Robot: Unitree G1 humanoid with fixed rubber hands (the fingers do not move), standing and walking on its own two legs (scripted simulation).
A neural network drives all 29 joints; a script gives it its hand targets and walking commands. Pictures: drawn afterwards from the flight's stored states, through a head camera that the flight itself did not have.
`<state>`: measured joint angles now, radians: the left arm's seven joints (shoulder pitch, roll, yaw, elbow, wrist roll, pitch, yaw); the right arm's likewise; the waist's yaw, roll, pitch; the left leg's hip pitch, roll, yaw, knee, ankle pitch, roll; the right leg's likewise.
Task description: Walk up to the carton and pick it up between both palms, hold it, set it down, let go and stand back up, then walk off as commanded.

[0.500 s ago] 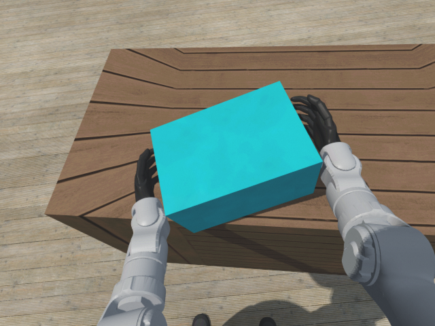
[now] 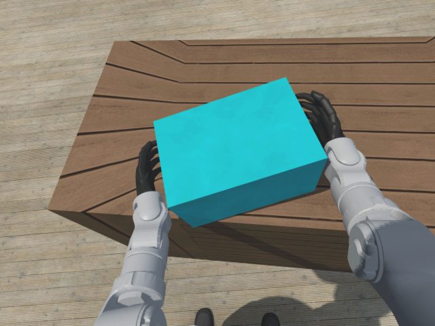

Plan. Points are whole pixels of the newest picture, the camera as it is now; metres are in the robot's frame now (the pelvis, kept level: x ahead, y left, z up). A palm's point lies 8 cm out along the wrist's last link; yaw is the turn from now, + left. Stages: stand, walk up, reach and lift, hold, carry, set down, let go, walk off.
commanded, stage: set down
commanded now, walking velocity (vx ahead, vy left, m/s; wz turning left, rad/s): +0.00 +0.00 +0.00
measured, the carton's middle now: (236, 157) +0.43 +0.02 -0.01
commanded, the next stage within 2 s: none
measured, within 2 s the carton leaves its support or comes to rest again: rests again in 0.14 s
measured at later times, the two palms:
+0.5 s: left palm (147, 181) +0.36 +0.19 +0.01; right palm (352, 132) +0.47 -0.19 +0.02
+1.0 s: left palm (142, 200) +0.32 +0.18 +0.02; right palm (375, 163) +0.41 -0.22 +0.01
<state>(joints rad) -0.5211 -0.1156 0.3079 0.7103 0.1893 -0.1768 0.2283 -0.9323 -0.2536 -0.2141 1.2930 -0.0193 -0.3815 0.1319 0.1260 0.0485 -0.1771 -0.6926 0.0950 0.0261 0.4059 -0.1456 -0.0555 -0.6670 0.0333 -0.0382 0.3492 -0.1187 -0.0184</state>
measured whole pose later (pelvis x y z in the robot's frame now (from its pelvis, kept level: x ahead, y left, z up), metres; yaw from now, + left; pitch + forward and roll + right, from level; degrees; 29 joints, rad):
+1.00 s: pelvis -0.03 -0.01 -0.01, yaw +0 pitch +25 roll +0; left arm -0.49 0.02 0.07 0.67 -0.01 -0.12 0.20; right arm -0.72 -0.50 0.12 1.10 0.39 -0.26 0.19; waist 0.17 0.04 -0.23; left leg -0.75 0.10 0.03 0.41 -0.09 -0.06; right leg -0.75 0.04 -0.04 0.41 -0.09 -0.03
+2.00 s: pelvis -0.04 -0.02 +0.00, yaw +0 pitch +17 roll +0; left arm -0.21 0.05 0.04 0.49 -0.02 -0.10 0.18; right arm -0.39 -0.51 0.11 0.96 0.46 -0.36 0.25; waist 0.12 0.02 -0.15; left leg -0.59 0.10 0.03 0.41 -0.11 -0.07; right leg -0.62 0.04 -0.04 0.45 -0.13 -0.04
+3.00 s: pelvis -0.02 -0.02 +0.01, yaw +0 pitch +5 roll +0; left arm 0.24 0.01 -0.01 0.24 -0.02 -0.09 0.22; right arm 0.07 -0.51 0.08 0.77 0.47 -0.37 0.29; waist 0.10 0.00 -0.12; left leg -0.32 0.10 0.03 0.41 -0.17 -0.07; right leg -0.35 0.04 -0.03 0.45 -0.20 -0.04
